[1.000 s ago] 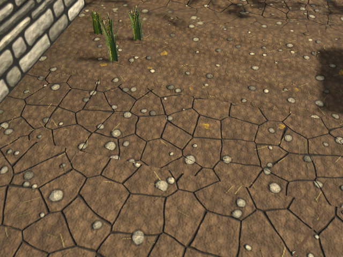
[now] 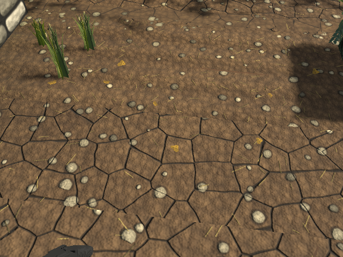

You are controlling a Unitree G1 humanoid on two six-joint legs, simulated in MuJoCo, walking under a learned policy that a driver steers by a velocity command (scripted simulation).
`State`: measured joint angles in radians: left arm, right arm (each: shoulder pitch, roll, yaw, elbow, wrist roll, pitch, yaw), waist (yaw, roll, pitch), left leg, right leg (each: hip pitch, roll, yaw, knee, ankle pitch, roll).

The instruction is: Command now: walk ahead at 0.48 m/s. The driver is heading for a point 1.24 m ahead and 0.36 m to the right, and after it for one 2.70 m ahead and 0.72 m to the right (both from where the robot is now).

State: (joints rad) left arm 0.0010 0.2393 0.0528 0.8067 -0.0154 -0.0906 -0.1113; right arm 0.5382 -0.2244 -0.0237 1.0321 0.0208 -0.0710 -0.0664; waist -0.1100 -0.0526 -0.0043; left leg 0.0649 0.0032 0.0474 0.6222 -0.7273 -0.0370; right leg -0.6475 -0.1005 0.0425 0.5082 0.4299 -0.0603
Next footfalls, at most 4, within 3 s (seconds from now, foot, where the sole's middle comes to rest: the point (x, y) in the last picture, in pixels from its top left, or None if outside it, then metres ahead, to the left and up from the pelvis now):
0.08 right None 0.25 -0.16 -0.87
0.56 left None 0.51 0.08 -0.87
1.30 right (213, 196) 0.84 -0.28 -1.02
1.70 left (190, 143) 1.19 -0.21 -1.02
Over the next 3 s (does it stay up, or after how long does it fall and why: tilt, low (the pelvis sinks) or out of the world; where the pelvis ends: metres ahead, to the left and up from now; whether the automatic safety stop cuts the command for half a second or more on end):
stays up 1.60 -0.57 -0.24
